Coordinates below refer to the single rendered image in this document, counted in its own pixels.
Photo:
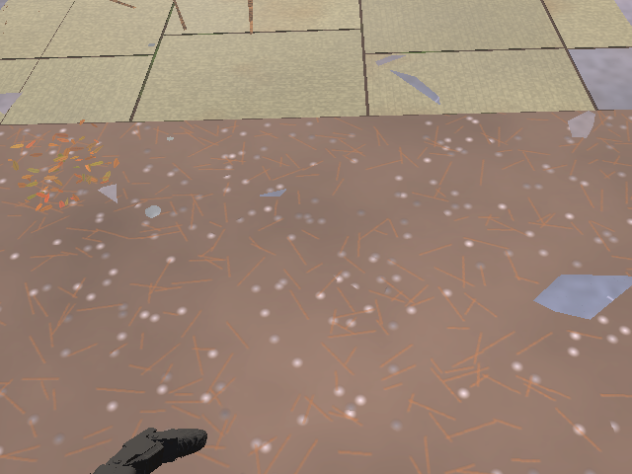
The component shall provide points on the left robot hand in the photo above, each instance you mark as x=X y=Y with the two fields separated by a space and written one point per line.
x=148 y=450

